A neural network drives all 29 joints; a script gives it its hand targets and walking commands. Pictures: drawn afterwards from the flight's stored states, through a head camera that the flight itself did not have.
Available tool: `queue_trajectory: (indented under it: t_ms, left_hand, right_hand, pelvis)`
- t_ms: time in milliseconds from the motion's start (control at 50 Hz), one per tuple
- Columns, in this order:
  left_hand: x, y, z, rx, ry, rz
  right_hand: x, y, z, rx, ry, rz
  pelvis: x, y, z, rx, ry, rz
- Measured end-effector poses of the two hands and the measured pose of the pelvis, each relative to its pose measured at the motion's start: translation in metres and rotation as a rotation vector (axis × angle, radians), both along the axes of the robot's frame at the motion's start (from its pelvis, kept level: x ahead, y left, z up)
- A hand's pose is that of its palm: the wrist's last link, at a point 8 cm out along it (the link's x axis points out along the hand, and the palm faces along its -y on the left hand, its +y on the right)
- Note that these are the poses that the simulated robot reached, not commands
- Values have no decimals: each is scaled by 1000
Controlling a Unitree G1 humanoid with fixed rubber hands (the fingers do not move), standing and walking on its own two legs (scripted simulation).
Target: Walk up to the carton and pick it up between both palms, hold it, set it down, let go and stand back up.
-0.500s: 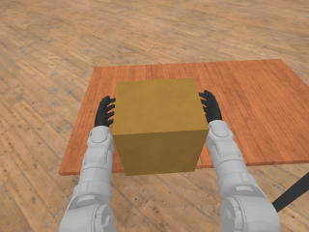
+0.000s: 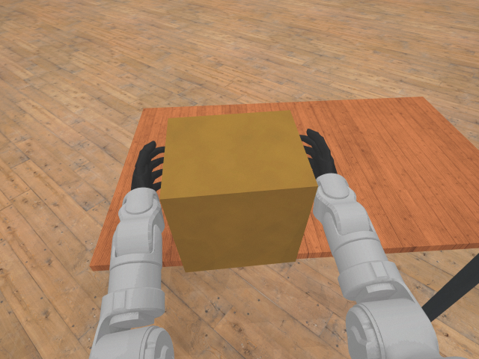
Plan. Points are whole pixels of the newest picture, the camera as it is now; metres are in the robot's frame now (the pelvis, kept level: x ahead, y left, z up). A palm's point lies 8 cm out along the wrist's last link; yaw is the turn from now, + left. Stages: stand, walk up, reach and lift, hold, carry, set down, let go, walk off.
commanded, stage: reach and lift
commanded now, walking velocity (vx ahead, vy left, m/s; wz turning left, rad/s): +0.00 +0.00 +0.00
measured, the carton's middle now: (235, 194) +0.39 +0.00 +0.10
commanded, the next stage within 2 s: hold in 1.50 s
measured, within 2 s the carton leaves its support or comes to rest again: neither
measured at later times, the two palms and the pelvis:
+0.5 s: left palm (125, 182) +0.34 +0.16 +0.18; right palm (324, 168) +0.36 -0.14 +0.18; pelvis -0.01 +0.01 +0.00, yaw -1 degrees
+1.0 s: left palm (122, 173) +0.34 +0.16 +0.20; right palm (326, 160) +0.36 -0.14 +0.19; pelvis -0.01 +0.00 +0.00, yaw -1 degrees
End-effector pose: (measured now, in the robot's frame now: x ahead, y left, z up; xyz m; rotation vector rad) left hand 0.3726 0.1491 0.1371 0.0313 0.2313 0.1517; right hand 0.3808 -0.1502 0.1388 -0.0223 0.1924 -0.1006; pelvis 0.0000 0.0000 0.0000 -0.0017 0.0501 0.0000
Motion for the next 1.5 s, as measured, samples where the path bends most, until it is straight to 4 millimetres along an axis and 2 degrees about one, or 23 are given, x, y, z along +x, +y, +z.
queue_trajectory:
  t_ms: [220, 600, 880, 1100, 1500]
  left_hand:
    - [-13, 6, 23, 2, -1, 8]
    - [-35, 15, 52, -12, 6, 20]
    - [-28, 13, 63, -21, 3, 10]
    - [-31, 12, 66, -24, 5, 13]
    - [-32, 13, 77, -33, 1, 11]
  right_hand:
    - [-11, 6, 19, 10, -1, 4]
    - [-29, 15, 43, 36, 2, 9]
    - [-24, 13, 53, 44, -5, 1]
    - [-25, 11, 54, 47, -7, 5]
    - [-25, 12, 68, 57, -17, 1]
  pelvis:
    - [-5, 4, 0, 0, -41, -9]
    - [-14, 6, 0, -2, -93, -20]
    - [-11, 7, 0, -3, -100, -20]
    - [-4, 3, 0, 0, -130, -21]
    - [-7, 1, 0, -1, -132, -20]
